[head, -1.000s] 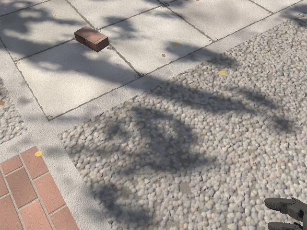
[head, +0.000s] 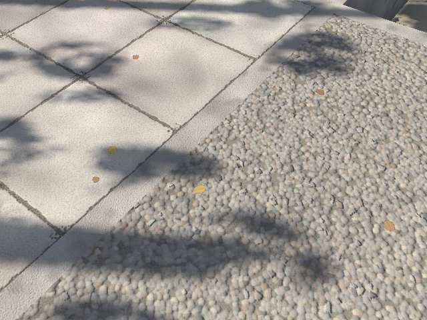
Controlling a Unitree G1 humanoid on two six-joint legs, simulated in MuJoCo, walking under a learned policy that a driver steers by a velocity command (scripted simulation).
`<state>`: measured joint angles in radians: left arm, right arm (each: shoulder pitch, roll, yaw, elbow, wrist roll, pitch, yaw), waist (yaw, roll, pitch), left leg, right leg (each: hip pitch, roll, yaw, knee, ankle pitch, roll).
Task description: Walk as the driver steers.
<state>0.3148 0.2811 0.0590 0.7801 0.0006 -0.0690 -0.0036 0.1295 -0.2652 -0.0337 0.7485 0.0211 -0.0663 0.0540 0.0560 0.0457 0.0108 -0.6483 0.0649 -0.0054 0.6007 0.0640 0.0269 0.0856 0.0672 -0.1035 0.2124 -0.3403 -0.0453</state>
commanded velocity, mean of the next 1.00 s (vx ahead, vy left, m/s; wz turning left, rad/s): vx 0.50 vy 0.00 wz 0.48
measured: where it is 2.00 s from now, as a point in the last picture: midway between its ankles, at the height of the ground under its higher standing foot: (148, 156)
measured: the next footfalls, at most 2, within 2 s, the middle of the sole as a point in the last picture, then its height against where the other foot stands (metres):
left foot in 0.08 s outside the picture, level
right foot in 0.54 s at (253, 304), level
